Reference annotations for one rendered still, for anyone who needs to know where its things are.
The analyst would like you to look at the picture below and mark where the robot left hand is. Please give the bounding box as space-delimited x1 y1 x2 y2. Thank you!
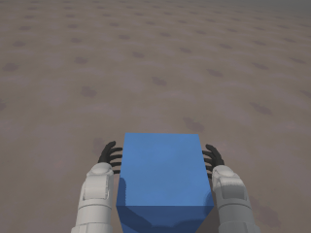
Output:
97 141 122 175

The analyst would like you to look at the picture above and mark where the right robot forearm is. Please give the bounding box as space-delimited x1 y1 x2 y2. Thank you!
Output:
212 165 261 233

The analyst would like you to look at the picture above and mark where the left robot forearm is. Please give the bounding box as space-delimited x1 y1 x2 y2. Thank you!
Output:
71 162 114 233

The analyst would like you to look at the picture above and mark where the robot right hand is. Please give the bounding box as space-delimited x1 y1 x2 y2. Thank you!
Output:
202 144 225 180

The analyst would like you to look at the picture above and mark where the carton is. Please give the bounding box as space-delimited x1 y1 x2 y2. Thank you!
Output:
116 132 215 233

